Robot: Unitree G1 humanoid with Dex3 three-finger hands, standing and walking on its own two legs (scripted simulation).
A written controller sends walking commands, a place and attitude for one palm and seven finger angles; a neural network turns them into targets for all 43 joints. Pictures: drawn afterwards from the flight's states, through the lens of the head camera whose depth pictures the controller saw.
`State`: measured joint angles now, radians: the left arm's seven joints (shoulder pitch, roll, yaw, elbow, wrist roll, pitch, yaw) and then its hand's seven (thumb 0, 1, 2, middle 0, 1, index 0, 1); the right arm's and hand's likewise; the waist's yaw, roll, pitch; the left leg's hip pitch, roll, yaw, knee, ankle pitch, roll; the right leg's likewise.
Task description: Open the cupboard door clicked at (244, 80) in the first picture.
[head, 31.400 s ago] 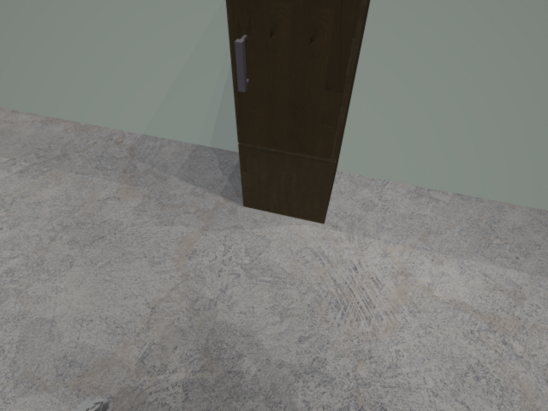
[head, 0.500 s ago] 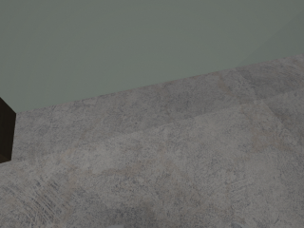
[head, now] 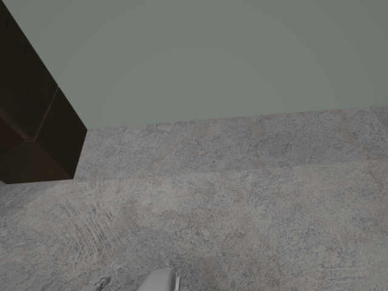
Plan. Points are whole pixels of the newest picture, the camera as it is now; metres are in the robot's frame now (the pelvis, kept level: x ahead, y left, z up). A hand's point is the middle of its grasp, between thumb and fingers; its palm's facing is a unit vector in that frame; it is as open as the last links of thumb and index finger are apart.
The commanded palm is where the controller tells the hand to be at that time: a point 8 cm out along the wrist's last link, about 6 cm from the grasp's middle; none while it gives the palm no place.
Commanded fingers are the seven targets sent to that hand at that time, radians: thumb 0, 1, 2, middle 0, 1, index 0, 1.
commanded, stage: turn to face it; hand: left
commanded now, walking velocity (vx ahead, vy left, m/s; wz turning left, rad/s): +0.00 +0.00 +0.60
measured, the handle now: out of the picture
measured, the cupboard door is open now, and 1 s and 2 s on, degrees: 44 44 44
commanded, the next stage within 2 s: take the last steps up to it in 1.28 s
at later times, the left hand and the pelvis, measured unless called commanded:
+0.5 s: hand out of the picture +0.01 +0.24 -0.16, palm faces +0.34 -0.90 -0.29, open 7.4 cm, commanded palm none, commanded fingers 0.00 0.90 0.90 -0.20 -0.30 -0.20 -0.30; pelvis +0.00 +0.00 +0.00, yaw +18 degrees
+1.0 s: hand out of the picture -0.08 +0.16 -0.19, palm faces +0.62 -0.75 -0.23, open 7.4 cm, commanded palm none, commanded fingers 0.00 0.90 0.90 -0.20 -0.30 -0.20 -0.30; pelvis +0.00 -0.03 -0.01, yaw +37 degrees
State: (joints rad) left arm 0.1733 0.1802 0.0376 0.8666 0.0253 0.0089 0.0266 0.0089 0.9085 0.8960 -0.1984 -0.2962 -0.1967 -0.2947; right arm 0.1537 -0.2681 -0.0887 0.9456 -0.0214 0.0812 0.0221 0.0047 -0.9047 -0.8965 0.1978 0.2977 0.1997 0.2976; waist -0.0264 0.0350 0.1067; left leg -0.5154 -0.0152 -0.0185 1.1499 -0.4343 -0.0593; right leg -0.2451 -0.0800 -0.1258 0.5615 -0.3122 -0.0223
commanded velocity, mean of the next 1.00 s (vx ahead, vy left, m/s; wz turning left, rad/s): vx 0.00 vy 0.00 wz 0.55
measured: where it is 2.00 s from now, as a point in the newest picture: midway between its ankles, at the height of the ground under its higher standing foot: outside the picture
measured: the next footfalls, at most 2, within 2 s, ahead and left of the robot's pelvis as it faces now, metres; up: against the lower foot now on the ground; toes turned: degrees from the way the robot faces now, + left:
left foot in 0.26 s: +0.02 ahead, +0.14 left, +0.00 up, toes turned +15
right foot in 0.60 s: +0.09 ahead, -0.12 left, +0.00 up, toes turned +19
